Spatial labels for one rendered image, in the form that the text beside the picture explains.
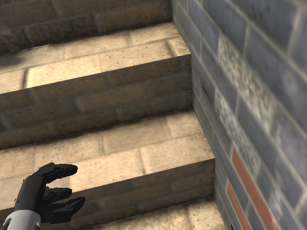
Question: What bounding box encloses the left robot forearm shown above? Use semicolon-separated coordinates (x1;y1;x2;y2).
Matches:
0;210;41;230

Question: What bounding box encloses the left robot hand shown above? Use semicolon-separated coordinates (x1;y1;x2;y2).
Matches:
13;162;85;224

